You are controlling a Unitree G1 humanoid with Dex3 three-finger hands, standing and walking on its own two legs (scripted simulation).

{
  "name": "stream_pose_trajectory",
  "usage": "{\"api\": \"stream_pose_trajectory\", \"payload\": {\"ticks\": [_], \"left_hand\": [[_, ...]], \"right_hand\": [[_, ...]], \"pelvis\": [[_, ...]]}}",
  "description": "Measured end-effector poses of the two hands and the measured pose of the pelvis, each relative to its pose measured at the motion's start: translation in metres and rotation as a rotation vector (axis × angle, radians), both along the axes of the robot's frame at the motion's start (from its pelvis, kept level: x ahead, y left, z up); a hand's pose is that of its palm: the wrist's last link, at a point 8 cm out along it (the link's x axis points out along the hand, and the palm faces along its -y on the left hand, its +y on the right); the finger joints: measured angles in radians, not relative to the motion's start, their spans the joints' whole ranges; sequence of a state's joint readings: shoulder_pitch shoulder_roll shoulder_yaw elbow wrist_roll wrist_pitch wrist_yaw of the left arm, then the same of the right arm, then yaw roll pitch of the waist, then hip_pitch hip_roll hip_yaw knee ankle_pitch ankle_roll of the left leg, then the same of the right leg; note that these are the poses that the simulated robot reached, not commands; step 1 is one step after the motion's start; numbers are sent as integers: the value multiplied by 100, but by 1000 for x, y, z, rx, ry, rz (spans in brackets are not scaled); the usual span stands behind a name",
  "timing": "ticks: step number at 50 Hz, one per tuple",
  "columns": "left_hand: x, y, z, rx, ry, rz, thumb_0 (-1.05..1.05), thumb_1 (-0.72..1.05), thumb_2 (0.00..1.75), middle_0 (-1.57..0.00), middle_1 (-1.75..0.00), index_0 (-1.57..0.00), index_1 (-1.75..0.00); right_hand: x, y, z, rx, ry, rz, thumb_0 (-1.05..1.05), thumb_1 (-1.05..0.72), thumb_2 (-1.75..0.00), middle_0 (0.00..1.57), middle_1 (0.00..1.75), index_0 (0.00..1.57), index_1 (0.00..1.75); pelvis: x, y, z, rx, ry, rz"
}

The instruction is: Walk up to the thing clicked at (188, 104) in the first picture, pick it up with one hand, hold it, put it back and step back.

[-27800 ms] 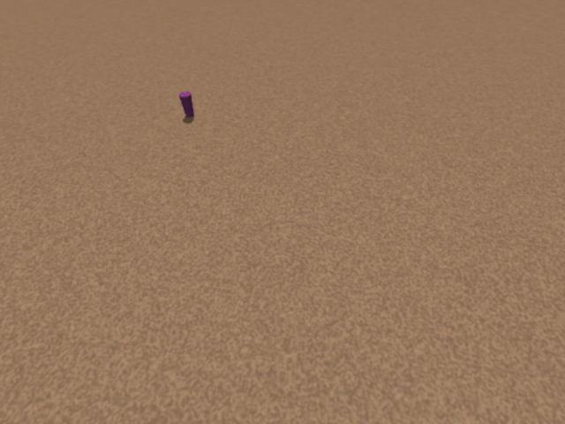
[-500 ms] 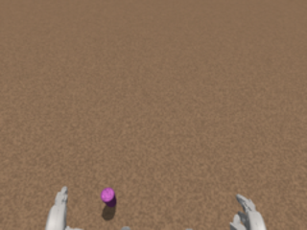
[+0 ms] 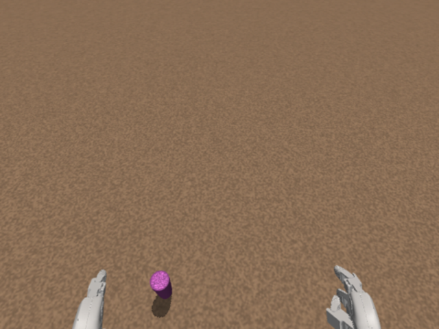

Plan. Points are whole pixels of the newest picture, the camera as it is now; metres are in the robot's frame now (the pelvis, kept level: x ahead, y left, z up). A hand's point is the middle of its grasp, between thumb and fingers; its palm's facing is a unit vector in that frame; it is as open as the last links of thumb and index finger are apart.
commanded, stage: home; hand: left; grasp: from the side
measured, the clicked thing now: (162, 286) +0.40 +0.24 -0.65
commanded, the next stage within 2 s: stand in 1.26 s
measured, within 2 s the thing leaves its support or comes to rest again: neither
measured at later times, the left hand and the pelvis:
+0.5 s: hand out of the picture +0.16 +0.17 -0.06, palm faces +0.10 -0.96 -0.28, open 17.6 cm; pelvis -0.01 -0.01 +0.00, yaw +0 degrees
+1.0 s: hand (126, 327) +0.16 +0.18 -0.05, palm faces +0.11 -0.96 -0.27, open 17.6 cm; pelvis -0.01 +0.00 +0.00, yaw +0 degrees
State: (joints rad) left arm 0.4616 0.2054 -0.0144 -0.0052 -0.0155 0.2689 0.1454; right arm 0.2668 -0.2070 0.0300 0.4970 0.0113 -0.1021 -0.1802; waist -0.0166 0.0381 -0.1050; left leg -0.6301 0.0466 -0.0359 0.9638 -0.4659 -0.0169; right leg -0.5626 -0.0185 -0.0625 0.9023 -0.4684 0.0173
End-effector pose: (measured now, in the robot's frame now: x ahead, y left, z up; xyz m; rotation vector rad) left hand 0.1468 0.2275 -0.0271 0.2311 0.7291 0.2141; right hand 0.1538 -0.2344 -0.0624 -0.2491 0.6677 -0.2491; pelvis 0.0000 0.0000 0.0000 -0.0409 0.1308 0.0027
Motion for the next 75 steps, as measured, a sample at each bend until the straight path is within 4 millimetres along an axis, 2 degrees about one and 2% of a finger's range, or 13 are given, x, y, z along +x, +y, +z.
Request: {"api": "stream_pose_trajectory", "payload": {"ticks": [21, 36, 55, 69, 75], "left_hand": [[-9, -12, 1, -4, 5, -8, -1, -57, 4, -5, -5, -5, -5], [-12, -9, 0, -12, 4, -6, -1, -56, 4, -5, -6, -6, -5], [-8, -2, 0, -10, 0, -9, -1, -57, 4, -5, -6, -5, -5], [-2, -3, 1, -7, -5, -10, -1, -57, 4, -5, -6, -5, -5], [-2, -4, -1, -9, 5, -6, -1, -46, 15, -11, -14, -11, -13]], "right_hand": [[-17, -14, -4, 8, 13, -19, 1, -90, -90, 21, 30, 20, 30], [-17, -10, 0, 1, -8, -16, 1, -90, -90, 21, 30, 20, 30], [-15, 1, -1, 7, -2, -6, 1, -90, -90, 21, 30, 20, 30], [-10, -1, -3, 6, 6, -6, 1, -90, -90, 21, 30, 20, 30], [-9, -4, -3, 3, 5, -8, 1, -91, -90, 21, 30, 20, 30]], "pelvis": [[-9, -10, 2, 11, -10, -4], [-11, -7, 2, 9, -15, -5], [-8, 0, 2, 5, -11, -9], [-3, -1, 2, 5, -7, -9], [-2, -3, 2, 6, -7, -8]]}}
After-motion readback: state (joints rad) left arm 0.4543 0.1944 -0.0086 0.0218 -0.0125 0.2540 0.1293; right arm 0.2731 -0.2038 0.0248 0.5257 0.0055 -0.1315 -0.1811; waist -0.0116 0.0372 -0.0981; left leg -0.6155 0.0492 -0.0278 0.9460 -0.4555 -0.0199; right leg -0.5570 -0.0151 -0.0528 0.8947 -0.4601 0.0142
